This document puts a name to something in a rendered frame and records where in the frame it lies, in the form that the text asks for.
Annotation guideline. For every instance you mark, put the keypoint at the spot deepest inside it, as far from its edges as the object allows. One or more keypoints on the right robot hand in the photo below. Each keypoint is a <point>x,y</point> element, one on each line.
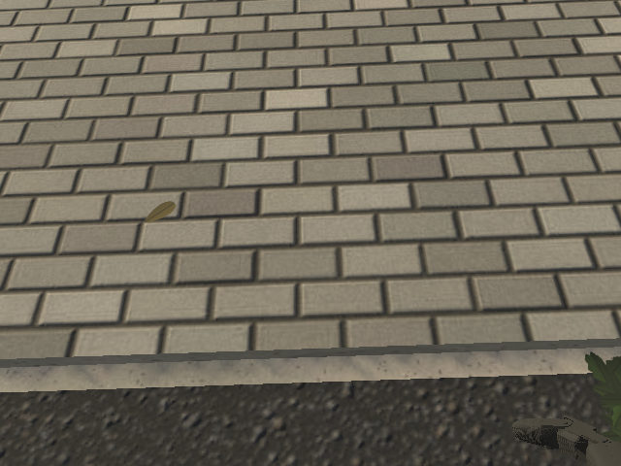
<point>572,437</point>

